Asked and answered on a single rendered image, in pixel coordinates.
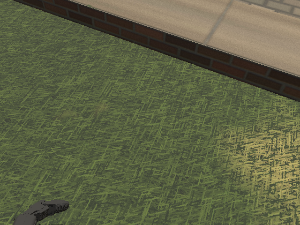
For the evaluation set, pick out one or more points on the robot left hand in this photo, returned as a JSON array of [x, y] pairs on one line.
[[41, 210]]

